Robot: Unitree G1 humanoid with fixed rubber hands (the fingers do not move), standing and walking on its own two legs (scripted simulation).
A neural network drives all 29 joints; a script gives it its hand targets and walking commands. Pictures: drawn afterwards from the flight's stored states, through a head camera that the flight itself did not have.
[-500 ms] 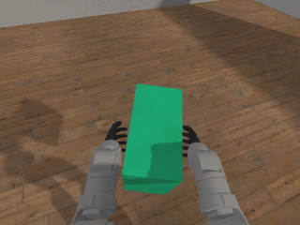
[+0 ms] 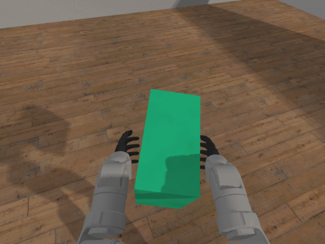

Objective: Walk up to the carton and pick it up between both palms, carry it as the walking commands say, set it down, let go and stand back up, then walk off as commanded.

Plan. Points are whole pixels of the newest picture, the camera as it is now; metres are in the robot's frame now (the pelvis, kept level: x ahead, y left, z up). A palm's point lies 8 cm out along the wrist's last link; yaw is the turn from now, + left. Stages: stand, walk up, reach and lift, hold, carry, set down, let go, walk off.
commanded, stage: hold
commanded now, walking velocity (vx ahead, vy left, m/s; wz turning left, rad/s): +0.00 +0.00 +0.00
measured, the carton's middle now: (166, 153) +0.36 +0.02 -0.04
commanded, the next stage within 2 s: set down in 0.78 s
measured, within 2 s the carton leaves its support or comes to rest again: neither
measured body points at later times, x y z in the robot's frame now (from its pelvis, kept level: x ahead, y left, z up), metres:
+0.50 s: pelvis -0.02 +0.01 +0.00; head -0.06 -0.01 +0.44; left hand +0.30 +0.12 +0.04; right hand +0.29 -0.12 +0.03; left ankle -0.01 +0.08 -0.74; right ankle +0.08 -0.07 -0.74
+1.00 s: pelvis -0.02 -0.01 -0.01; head -0.06 -0.01 +0.44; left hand +0.30 +0.12 +0.02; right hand +0.31 -0.12 +0.03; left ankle -0.01 +0.08 -0.74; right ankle +0.08 -0.07 -0.74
